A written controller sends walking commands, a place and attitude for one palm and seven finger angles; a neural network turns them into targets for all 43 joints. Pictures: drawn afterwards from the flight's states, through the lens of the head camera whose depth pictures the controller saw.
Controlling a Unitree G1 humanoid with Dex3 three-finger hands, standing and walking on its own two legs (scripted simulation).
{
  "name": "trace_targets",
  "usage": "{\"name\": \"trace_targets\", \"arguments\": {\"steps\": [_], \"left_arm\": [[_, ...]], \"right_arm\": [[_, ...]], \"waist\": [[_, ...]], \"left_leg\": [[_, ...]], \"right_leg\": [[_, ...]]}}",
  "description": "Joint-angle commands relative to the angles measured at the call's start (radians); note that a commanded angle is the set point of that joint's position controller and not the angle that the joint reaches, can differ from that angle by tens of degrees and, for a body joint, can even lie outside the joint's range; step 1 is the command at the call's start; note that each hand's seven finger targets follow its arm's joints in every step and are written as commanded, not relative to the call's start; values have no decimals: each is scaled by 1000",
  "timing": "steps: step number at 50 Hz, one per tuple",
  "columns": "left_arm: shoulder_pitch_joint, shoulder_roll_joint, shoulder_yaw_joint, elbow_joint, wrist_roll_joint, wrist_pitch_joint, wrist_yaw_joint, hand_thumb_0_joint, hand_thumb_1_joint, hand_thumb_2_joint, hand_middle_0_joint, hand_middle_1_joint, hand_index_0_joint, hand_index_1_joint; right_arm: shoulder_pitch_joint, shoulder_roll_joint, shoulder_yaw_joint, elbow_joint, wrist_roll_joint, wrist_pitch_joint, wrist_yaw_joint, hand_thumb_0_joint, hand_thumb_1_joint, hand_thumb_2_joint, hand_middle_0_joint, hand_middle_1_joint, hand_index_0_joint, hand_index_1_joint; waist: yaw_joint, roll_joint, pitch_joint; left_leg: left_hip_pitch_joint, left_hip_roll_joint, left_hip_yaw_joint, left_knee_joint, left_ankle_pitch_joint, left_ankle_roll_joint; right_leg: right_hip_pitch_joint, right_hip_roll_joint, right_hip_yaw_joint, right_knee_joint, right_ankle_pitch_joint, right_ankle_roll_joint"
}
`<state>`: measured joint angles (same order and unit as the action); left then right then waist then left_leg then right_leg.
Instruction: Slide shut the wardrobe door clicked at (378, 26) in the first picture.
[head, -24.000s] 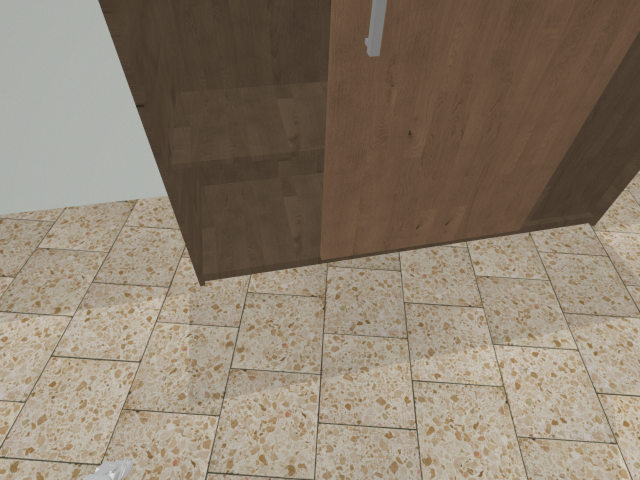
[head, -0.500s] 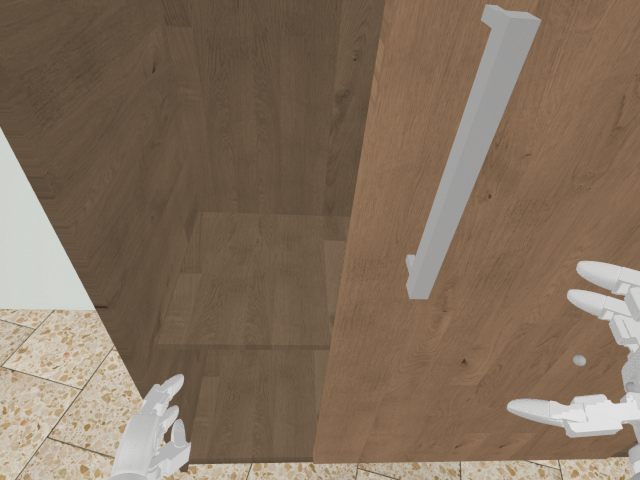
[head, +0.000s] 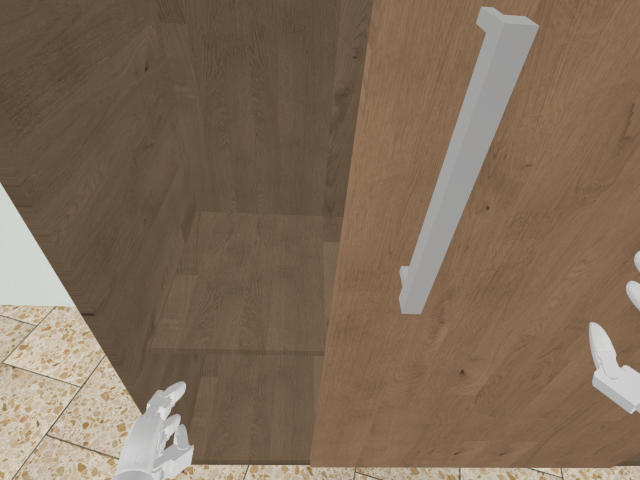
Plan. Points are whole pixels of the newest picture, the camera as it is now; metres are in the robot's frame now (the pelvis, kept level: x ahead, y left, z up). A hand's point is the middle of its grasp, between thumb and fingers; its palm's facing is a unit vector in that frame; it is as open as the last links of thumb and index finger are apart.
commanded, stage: draw the hand back to the body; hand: right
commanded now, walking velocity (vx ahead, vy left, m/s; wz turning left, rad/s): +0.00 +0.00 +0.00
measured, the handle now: (441, 191) +0.33 -0.11 +0.26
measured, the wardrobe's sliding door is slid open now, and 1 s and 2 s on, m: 0.35 0.35 0.35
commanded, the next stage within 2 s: step back with the hand held close in 0.38 s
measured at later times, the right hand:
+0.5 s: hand (603, 360) +0.19 -0.26 +0.17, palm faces +0.47 +0.79 -0.38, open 7.5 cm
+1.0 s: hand out of the picture +0.14 -0.28 +0.17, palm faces +0.45 +0.78 -0.43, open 7.4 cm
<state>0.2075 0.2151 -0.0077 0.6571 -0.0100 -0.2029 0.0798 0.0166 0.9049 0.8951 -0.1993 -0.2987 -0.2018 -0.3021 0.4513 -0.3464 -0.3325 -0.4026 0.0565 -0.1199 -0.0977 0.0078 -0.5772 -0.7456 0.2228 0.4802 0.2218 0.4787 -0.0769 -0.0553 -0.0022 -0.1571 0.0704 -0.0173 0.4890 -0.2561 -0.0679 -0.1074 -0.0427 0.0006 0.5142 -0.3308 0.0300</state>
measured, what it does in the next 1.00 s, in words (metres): shifts its weight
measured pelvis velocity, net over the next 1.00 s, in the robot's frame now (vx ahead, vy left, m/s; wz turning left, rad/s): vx -0.06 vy -0.01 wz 0.02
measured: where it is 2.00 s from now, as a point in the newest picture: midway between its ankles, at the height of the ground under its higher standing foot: outside the picture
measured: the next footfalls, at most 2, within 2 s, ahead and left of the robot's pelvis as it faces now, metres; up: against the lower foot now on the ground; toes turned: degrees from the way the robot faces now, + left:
none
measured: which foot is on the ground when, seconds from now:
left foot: down 0.00-1.00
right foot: down 0.00-1.00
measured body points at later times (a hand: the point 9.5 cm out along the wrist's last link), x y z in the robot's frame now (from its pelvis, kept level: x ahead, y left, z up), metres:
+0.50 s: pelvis +0.01 +0.01 +0.00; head -0.02 +0.03 +0.45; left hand +0.20 +0.22 -0.08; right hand +0.16 -0.29 +0.19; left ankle +0.01 +0.17 -0.73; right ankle -0.03 -0.14 -0.73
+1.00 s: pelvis -0.06 -0.01 -0.01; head -0.06 -0.02 +0.44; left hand +0.11 +0.22 -0.08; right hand +0.11 -0.32 +0.20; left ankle +0.01 +0.17 -0.73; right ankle -0.03 -0.14 -0.74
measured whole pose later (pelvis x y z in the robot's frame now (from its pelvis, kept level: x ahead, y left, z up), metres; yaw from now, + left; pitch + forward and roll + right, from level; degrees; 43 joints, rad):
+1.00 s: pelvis -0.06 -0.01 -0.01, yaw +1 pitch -1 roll +0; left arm 0.22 0.20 -0.01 0.59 -0.01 -0.10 0.09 0.01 0.91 0.90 -0.20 -0.30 -0.20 -0.30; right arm 0.48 -0.41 -0.42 -0.45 0.04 -0.26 -0.13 0.02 -0.88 -0.90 0.21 0.30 0.21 0.30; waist -0.04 0.03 0.01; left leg -0.34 0.09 -0.06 0.54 -0.18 -0.09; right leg -0.30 -0.02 -0.02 0.60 -0.28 0.00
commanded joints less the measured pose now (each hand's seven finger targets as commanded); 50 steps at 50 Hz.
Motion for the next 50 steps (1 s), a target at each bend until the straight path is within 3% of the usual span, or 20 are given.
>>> {"name": "trace_targets", "arguments": {"steps": [1,8,11,16,18,24,25,26,27,28,29,30,32,36,38,40,44,45,49,50], "left_arm": [[-131,104,34,-161,5,-44,5,0,900,900,-200,-300,-200,-300],[-132,105,36,-162,9,-37,3,0,900,900,-200,-300,-200,-300],[-135,103,34,-161,9,-28,5,0,900,900,-200,-300,-200,-300],[-141,99,32,-163,8,-20,7,0,900,900,-200,-300,-200,-300],[-143,99,34,-167,6,-16,8,0,900,900,-200,-300,-200,-300],[-144,97,34,-166,7,-17,10,0,900,900,-200,-300,-200,-300],[-144,105,34,-156,6,-13,12,0,900,900,-200,-300,-200,-300],[-99,123,38,-198,1,2,5,0,900,900,-200,-300,-200,-300],[-104,96,33,-160,-2,16,7,0,900,900,-200,-300,-200,-300],[-104,100,36,-166,3,30,5,0,900,900,-200,-300,-200,-300],[-106,106,40,-174,8,43,3,0,900,900,-200,-300,-200,-300],[-115,112,44,-181,9,50,2,0,900,900,-200,-300,-200,-300],[-117,115,49,-197,9,68,-2,0,900,900,-200,-300,-200,-300],[-131,114,53,-220,5,87,6,0,900,900,-200,-300,-200,-300],[-132,118,55,-230,2,91,12,0,900,900,-200,-300,-200,-300],[-138,124,54,-232,3,88,18,0,900,900,-200,-300,-200,-300],[-118,121,51,-235,0,65,20,0,900,900,-200,-300,-200,-300],[-121,124,52,-229,0,57,22,0,900,900,-200,-300,-200,-300],[-88,124,51,-218,1,34,20,0,900,900,-200,-300,-200,-300],[-81,126,54,-211,4,30,22,0,900,900,-200,-300,-200,-300]], "right_arm": [[-112,-172,-110,-206,4,-50,-20,0,-900,-900,200,300,200,300],[-96,-175,-105,-223,3,-30,-23,0,-900,-900,200,300,200,300],[-102,-182,-115,-224,4,-25,-23,0,-900,-900,200,300,200,300],[-100,-182,-119,-214,5,-23,-23,0,-900,-900,200,300,200,300],[-94,-176,-115,-205,7,-20,-21,0,-900,-900,200,300,200,300],[-94,-184,-120,-208,5,-21,-21,0,-900,-900,200,300,200,300],[-176,-230,-154,-209,5,-21,-26,0,-900,-900,200,300,200,300],[-376,-393,-310,-329,10,-94,-34,0,-900,-900,200,300,200,300],[-256,-307,-251,-182,13,-105,-24,0,-900,-900,200,300,200,300],[-163,-243,-201,-139,8,-105,-15,0,-900,-900,200,300,200,300],[-106,-223,-184,-131,4,-109,-11,0,-900,-900,200,300,200,300],[-84,-219,-178,-143,2,-118,-9,0,-900,-900,200,300,200,300],[-18,-196,-158,-141,1,-125,-12,0,-900,-900,200,300,200,300],[17,-229,-189,-185,0,-139,-28,0,-900,-900,200,300,200,300],[6,-248,-206,-219,2,-150,-36,0,-900,-900,200,300,200,300],[-13,-289,-237,-266,-2,-167,-45,0,-900,-900,200,300,200,300],[-10,-250,-216,-275,-4,-188,-49,0,-900,-900,200,300,200,300],[-16,-268,-230,-271,-8,-194,-51,0,-900,-900,200,300,200,300],[-52,-220,-188,-231,-13,-210,-55,0,-900,-900,200,300,200,300],[-59,-249,-208,-215,-18,-213,-59,0,-900,-900,200,300,200,300]], "waist": [[7,-27,-50],[5,-4,-78],[5,-29,-72],[4,-22,-62],[4,11,-57],[3,-1,-63],[6,-2,-62],[32,30,3],[45,117,-22],[46,146,-35],[44,135,-66],[40,75,-85],[40,60,-142],[38,63,-174],[36,51,-163],[33,-18,-150],[34,-94,-119],[31,-103,-110],[44,-42,-41],[41,10,-29]], "left_leg": [[44,-60,81,-48,208,69],[62,-57,82,-45,277,65],[67,-56,80,-52,270,67],[64,-58,82,-59,240,67],[58,-60,81,-63,245,63],[58,-58,80,-68,236,62],[59,-60,75,-79,227,63],[-18,-1,-32,-135,363,62],[-38,30,-40,-134,383,70],[-50,38,-43,-123,422,74],[-40,46,-34,-103,461,71],[-30,43,-29,-90,494,68],[-4,38,-10,-50,511,57],[5,20,22,-8,469,39],[-1,8,25,7,408,34],[15,0,26,29,357,32],[40,-17,20,93,260,30],[52,-17,11,94,245,32],[-25,-7,-42,36,80,47],[-57,-1,-67,-13,22,53]], "right_leg": [[-61,26,-29,-102,286,-28],[-41,28,-35,-87,347,-34],[-45,29,-37,-90,336,-32],[-48,28,-36,-97,307,-31],[-45,26,-40,-95,309,-35],[-43,28,-42,-96,294,-38],[-40,31,-44,-95,286,-38],[-111,22,-48,-61,208,-56],[-81,31,-38,-30,176,-57],[-67,33,-44,-13,194,-59],[-61,28,-52,-11,227,-61],[-61,25,-54,-20,278,-59],[-54,5,-50,-33,359,-58],[-83,-22,-31,-70,413,-59],[-118,-29,-17,-90,385,-63],[-175,-39,-2,-114,338,-70],[-303,-64,30,-147,185,-88],[-342,-66,31,-151,128,-91],[-423,-37,31,-126,-155,-86],[-421,-22,22,-103,-191,-82]]}}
